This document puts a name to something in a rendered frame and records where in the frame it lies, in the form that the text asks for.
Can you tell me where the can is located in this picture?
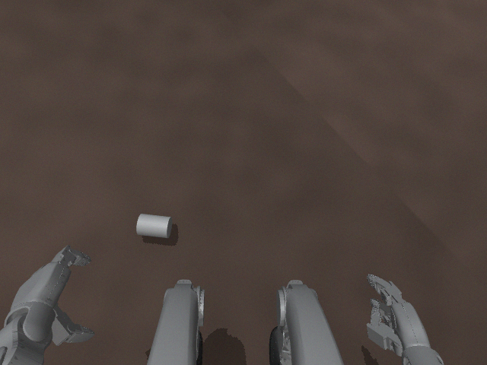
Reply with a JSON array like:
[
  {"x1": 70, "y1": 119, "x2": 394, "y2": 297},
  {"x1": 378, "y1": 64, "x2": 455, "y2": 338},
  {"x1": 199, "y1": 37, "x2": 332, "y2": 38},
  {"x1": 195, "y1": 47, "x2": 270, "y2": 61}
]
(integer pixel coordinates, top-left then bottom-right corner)
[{"x1": 136, "y1": 214, "x2": 172, "y2": 238}]

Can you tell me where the right robot hand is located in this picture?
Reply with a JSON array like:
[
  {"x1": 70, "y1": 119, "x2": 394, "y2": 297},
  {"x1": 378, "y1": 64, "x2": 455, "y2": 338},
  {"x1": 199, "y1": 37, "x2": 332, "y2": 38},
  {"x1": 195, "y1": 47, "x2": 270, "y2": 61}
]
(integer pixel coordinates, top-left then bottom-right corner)
[{"x1": 367, "y1": 274, "x2": 431, "y2": 358}]

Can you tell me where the right robot arm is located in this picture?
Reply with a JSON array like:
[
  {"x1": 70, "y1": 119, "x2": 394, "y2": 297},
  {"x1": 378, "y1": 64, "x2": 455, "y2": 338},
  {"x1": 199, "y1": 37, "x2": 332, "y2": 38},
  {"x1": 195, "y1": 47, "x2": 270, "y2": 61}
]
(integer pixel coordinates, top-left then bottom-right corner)
[{"x1": 402, "y1": 346, "x2": 444, "y2": 365}]

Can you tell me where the left robot hand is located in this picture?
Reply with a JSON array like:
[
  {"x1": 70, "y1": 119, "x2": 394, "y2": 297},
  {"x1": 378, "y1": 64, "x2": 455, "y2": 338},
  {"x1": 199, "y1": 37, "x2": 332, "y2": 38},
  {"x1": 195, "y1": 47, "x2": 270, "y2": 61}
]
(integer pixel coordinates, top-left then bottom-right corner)
[{"x1": 10, "y1": 245, "x2": 95, "y2": 346}]

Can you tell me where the left robot arm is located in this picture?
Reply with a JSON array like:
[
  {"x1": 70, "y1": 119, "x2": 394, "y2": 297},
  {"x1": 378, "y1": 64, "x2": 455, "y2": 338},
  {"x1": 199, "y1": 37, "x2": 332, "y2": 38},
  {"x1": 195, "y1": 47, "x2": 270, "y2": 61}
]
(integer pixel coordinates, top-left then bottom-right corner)
[{"x1": 0, "y1": 302, "x2": 56, "y2": 365}]

